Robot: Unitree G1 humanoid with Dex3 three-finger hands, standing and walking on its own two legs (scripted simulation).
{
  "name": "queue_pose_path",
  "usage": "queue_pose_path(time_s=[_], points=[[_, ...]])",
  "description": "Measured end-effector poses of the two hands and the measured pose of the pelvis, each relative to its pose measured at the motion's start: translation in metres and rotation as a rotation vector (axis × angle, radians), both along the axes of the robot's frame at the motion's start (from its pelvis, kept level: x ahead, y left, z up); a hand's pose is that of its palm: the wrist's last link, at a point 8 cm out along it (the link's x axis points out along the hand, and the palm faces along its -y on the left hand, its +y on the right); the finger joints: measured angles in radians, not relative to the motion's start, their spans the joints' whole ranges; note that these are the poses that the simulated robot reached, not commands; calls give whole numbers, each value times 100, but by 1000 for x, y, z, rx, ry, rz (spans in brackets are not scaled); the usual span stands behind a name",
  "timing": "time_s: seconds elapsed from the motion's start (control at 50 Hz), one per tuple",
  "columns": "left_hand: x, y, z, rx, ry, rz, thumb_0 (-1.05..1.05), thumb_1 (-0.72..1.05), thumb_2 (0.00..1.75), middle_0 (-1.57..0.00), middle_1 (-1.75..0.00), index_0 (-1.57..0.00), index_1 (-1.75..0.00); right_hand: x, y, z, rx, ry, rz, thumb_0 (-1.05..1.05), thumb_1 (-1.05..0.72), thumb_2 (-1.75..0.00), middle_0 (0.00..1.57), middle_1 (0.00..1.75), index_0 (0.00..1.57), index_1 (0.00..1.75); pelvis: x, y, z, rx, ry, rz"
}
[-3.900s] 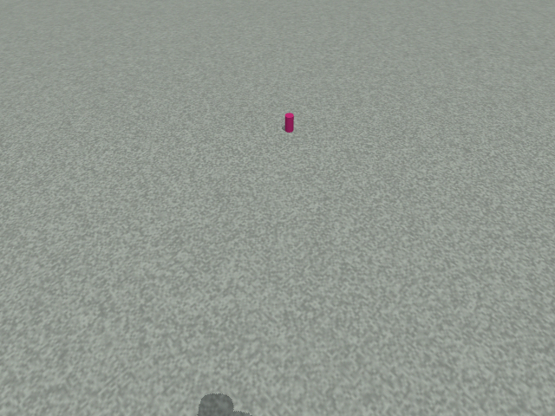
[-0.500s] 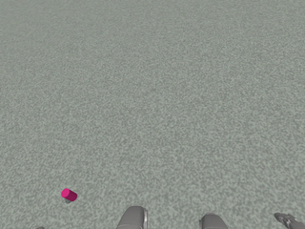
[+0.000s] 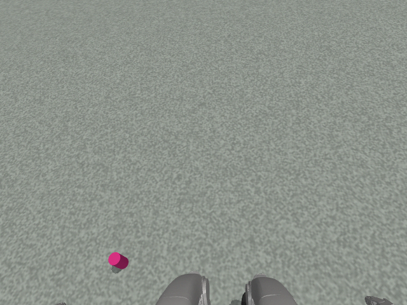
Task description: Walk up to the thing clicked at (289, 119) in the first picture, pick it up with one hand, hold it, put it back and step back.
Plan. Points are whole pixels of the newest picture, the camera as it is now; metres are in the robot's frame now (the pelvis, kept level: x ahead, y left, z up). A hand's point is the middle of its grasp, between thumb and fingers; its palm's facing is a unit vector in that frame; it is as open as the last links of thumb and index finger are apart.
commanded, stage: walk up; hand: left
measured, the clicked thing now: (118, 260) +0.34 +0.44 -0.68
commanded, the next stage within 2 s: none
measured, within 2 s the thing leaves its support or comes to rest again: neither
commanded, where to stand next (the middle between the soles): -0.05 +0.32 m, yaw -13 degrees
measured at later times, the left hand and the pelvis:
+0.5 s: hand out of the picture +0.02 +0.55 -0.12, palm faces -0.10 -0.82 -0.56, open 7.4 cm; pelvis -0.09 +0.24 +0.00, yaw -5 degrees
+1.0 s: hand out of the picture -0.03 +0.70 -0.13, palm faces -0.16 -0.89 -0.43, open 7.4 cm; pelvis -0.15 +0.41 +0.01, yaw -11 degrees
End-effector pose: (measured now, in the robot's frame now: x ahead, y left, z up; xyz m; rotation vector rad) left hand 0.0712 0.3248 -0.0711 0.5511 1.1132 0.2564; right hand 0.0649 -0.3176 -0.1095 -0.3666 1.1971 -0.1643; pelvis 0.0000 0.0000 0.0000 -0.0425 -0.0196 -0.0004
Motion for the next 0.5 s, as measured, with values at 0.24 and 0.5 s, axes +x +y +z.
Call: queue_pose_path(time_s=[0.24, 0.5], points=[[-25, 153, 13, 93, -51, -44, 0, 89, 90, -21, -30, -22, -30, -4, 106, -1, -14, -114, 19, 1, -91, -90, 20, 30, 20, 30, -43, 129, -14, 33, 3, -34], [-52, 257, 0, 27, 12, -20, 0, 90, 90, -20, -30, -21, -30, -108, 244, 5, 8, -11, -75, 1, -91, -90, 20, 30, 20, 30, -88, 241, 2, 10, 1, -81]])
